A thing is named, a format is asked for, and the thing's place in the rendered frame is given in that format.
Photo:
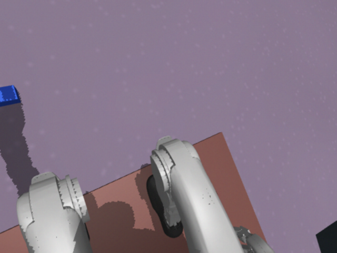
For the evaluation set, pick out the right robot hand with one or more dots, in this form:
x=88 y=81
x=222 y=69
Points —
x=255 y=244

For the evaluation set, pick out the right robot foot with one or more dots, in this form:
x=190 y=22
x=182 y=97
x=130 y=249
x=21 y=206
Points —
x=173 y=231

